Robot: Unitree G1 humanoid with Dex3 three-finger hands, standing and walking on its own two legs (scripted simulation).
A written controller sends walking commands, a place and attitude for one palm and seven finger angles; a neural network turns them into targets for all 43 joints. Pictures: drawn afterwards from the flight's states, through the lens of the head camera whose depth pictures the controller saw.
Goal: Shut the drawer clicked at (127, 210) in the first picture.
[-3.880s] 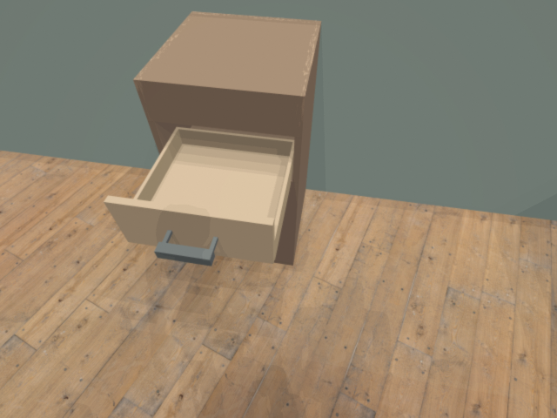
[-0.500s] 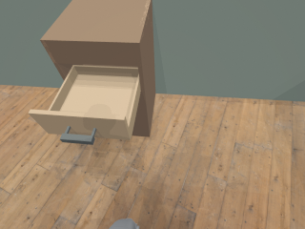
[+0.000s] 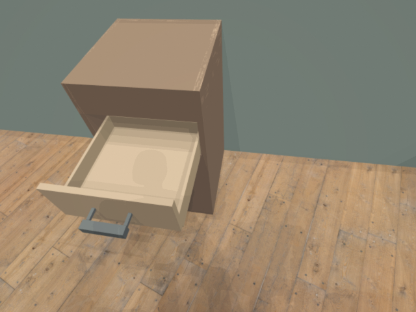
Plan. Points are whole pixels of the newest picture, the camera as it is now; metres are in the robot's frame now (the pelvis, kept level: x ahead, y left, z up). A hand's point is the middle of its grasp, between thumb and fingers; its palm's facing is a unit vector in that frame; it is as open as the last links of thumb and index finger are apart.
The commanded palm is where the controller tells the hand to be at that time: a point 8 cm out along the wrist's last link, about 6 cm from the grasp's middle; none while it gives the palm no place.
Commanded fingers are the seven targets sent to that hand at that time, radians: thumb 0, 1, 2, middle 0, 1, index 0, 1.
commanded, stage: come to a stop and stand still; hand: left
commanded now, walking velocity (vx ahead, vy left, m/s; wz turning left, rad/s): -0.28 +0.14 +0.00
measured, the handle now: (107, 221) +0.36 +0.32 -0.18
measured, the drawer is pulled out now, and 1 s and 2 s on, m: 0.30 0.30 0.30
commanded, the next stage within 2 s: look again from close up in 0.76 s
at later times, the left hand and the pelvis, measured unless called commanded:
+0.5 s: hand out of the picture +0.07 +0.21 -0.17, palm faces +0.02 -0.95 -0.31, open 7.4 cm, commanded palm none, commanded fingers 0.00 0.90 0.90 -0.20 -0.30 -0.20 -0.30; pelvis +0.02 +0.00 -0.02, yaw -2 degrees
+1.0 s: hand out of the picture +0.03 +0.17 -0.17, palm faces -0.03 -0.97 -0.22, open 7.3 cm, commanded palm none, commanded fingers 0.00 0.90 0.90 -0.20 -0.30 -0.20 -0.30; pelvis +0.01 -0.01 +0.00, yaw -2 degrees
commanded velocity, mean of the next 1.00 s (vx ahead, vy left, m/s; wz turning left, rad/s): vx -0.05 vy -0.01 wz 0.00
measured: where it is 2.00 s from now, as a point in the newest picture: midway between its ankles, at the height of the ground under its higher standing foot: outside the picture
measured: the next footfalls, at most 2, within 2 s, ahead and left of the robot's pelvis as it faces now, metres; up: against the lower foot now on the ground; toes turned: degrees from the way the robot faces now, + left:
left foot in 0.26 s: +0.10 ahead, +0.11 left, +0.00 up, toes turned +1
